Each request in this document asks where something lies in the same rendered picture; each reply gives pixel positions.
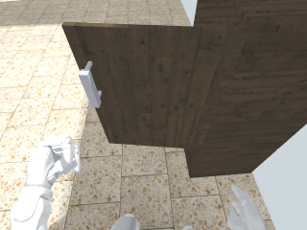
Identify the left robot hand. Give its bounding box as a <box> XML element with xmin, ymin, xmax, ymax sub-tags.
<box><xmin>26</xmin><ymin>133</ymin><xmax>81</xmax><ymax>190</ymax></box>

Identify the robot left forearm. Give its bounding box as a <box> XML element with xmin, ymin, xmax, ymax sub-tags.
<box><xmin>9</xmin><ymin>186</ymin><xmax>53</xmax><ymax>230</ymax></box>

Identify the left robot thigh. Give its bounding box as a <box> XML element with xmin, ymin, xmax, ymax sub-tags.
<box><xmin>110</xmin><ymin>216</ymin><xmax>140</xmax><ymax>230</ymax></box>

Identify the right robot hand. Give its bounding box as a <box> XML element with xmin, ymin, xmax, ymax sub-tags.
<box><xmin>227</xmin><ymin>185</ymin><xmax>267</xmax><ymax>230</ymax></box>

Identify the handle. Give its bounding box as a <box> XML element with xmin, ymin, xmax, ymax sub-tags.
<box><xmin>78</xmin><ymin>61</ymin><xmax>102</xmax><ymax>108</ymax></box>

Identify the cupboard door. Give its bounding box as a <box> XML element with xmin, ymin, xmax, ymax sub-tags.
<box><xmin>61</xmin><ymin>22</ymin><xmax>240</xmax><ymax>150</ymax></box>

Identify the left robot shin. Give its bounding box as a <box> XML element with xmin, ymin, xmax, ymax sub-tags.
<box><xmin>125</xmin><ymin>214</ymin><xmax>134</xmax><ymax>218</ymax></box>

